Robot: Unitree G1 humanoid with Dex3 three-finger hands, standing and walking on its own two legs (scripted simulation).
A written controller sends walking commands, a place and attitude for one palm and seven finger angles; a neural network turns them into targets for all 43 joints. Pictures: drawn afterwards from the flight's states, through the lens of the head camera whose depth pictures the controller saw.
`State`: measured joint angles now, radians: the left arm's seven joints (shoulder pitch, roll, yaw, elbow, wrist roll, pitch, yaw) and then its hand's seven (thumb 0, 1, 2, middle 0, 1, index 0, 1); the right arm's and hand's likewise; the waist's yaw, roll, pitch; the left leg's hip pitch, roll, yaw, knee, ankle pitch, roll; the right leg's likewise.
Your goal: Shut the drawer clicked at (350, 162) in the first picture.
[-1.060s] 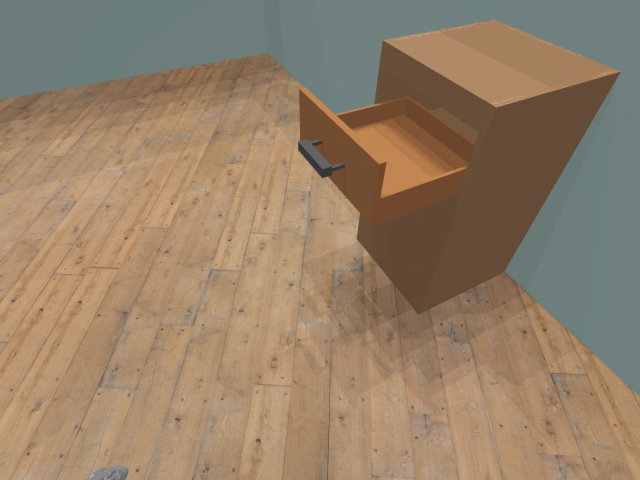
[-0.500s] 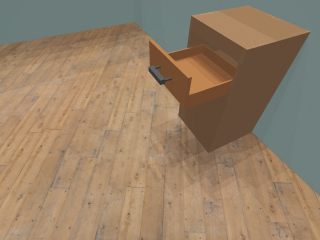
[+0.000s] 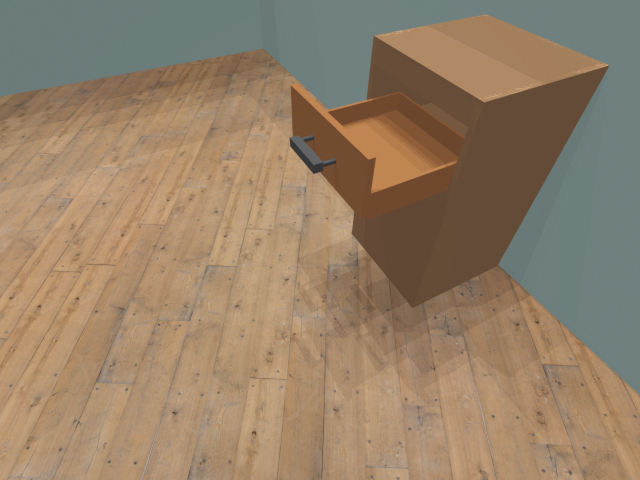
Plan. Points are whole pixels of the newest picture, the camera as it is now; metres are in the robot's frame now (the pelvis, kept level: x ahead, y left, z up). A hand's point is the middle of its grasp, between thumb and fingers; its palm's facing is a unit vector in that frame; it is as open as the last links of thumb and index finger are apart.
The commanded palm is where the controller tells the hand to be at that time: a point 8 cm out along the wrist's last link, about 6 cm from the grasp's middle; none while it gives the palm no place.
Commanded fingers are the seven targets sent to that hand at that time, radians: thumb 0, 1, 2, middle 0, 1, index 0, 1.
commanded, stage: look at it before walking up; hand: left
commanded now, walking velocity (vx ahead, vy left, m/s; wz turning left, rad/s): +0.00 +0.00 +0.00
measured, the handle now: (313, 151) +0.90 +0.06 -0.11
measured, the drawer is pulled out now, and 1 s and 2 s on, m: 0.28 0.28 0.28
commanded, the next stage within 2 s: walk around to get in front in 0.38 s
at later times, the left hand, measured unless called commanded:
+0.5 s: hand out of the picture +0.08 +0.25 -0.15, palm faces -0.02 -0.94 -0.34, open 7.3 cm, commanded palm none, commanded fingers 0.00 0.90 0.90 -0.20 -0.30 -0.20 -0.30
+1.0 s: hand out of the picture +0.00 +0.26 -0.20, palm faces +0.24 -0.95 -0.22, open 7.3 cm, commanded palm none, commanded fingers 0.00 0.90 0.90 -0.20 -0.30 -0.20 -0.30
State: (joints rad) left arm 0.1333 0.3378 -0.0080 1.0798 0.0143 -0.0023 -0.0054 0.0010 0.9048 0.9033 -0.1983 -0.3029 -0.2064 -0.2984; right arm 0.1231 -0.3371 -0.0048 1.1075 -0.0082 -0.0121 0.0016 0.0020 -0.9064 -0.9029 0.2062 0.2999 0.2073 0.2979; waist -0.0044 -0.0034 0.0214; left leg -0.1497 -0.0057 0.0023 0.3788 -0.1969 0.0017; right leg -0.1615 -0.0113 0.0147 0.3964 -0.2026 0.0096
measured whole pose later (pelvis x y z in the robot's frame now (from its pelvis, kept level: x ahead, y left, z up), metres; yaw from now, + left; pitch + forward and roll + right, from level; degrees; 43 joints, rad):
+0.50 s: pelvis +0.01 +0.00 +0.00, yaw +0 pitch -2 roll +0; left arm 0.14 0.34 0.00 1.09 0.01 0.00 0.00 0.00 0.90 0.90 -0.20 -0.30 -0.21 -0.30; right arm 0.11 -0.34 0.00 1.11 -0.01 -0.01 0.00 0.00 -0.91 -0.90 0.21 0.30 0.21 0.30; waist 0.00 0.00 0.03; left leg -0.12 0.00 0.00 0.36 -0.20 0.00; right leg -0.14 -0.01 0.01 0.37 -0.21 0.01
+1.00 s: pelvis -0.01 +0.04 -0.02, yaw +14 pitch -1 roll -1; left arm 0.19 0.26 0.05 0.96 0.02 0.08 0.01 0.00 0.91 0.90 -0.20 -0.30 -0.20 -0.30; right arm 0.22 -0.19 -0.04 0.97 -0.01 0.03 0.01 0.00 -0.91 -0.90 0.21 0.30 0.21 0.30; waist -0.02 -0.06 0.08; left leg -0.33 -0.03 0.05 0.62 -0.28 0.07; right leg -0.45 -0.09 -0.03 1.09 -0.46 0.06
